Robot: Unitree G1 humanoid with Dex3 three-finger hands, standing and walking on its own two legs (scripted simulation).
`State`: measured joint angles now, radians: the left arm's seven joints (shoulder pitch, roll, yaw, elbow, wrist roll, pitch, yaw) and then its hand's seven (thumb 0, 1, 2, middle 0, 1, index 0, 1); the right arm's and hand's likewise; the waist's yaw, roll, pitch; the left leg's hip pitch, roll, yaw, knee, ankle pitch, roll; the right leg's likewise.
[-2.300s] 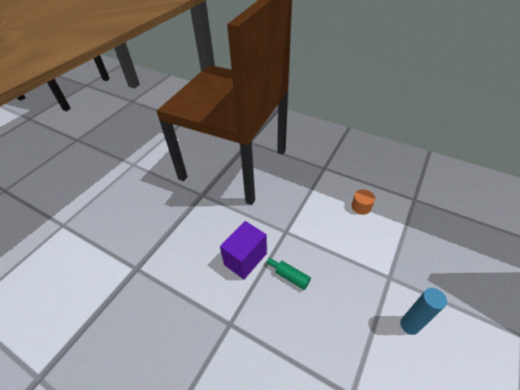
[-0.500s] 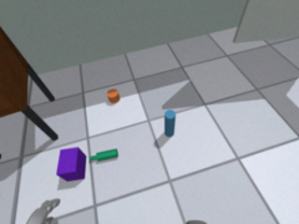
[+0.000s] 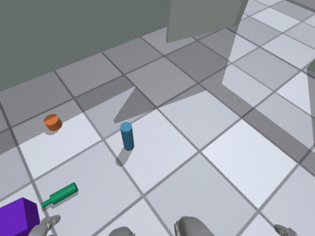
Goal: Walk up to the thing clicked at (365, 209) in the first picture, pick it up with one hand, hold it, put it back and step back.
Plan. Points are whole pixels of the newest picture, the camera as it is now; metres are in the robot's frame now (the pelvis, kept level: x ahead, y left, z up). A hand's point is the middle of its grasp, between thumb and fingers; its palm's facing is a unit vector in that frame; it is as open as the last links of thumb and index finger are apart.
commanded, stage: walk up
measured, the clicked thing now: (53, 122) +0.88 +0.74 -0.72
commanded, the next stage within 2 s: stand in 1.70 s
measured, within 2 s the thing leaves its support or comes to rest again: neither
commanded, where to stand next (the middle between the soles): +0.08 -0.02 m, yaw -23 degrees
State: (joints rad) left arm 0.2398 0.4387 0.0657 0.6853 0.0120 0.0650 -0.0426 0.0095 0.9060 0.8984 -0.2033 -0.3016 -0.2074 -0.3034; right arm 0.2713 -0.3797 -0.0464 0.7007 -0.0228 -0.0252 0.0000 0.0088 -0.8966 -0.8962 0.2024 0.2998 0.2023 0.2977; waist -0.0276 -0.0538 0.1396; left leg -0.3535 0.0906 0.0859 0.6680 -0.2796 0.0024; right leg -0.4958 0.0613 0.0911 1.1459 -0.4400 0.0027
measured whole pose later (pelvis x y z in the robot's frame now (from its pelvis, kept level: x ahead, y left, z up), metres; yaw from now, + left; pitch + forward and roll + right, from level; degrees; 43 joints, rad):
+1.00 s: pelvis -0.02 -0.02 -0.01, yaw -22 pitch -3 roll +1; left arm 0.21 0.37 0.01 0.92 0.01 -0.03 0.01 0.01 0.90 0.90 -0.21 -0.30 -0.21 -0.30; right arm 0.21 -0.41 -0.03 0.93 -0.01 -0.01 0.01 0.01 -0.90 -0.90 0.20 0.30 0.20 0.30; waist -0.01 0.01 0.10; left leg -0.32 0.05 0.03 0.71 -0.34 -0.03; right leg -0.34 0.04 0.09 0.74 -0.35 -0.01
